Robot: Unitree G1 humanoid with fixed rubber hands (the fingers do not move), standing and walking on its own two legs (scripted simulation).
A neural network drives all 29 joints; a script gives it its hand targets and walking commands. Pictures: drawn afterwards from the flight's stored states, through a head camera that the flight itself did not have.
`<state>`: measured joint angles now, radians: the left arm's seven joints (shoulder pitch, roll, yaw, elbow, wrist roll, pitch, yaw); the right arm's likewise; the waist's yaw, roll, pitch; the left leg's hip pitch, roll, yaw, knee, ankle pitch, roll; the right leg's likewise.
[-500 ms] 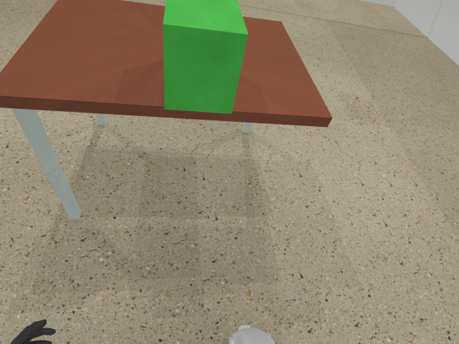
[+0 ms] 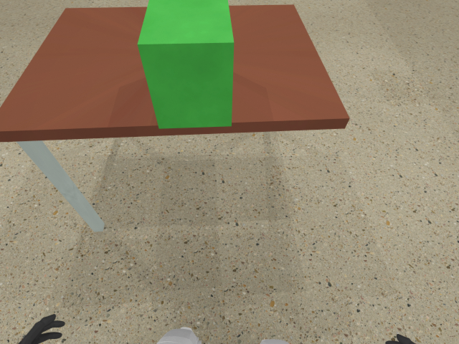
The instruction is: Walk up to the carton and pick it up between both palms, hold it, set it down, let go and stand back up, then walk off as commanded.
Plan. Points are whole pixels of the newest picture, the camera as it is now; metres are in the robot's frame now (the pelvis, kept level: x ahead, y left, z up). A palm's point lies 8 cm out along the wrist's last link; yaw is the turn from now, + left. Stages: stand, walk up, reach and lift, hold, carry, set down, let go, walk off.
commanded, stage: walk off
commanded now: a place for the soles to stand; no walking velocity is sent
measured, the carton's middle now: (192, 59) +0.78 +0.13 +0.06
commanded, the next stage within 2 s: stand in 1.14 s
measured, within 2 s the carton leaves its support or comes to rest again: neither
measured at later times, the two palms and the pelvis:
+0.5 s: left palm out of the picture +0.06 +0.33 -0.08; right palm out of the picture +0.10 -0.31 -0.08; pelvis -0.03 +0.01 +0.00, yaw +0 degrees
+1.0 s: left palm out of the picture +0.04 +0.34 -0.07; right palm out of the picture +0.07 -0.31 -0.07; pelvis -0.05 +0.01 +0.01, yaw +1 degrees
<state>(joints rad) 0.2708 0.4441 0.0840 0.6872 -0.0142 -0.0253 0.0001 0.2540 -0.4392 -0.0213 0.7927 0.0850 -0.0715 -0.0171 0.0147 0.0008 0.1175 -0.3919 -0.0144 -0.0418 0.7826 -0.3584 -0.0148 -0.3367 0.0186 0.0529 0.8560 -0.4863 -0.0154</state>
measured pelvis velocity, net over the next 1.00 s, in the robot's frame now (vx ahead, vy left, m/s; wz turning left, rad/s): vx -0.05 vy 0.01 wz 0.01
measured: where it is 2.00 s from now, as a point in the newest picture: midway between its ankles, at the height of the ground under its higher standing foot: outside the picture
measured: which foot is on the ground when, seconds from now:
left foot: down 0.00-1.00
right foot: down 0.00-1.00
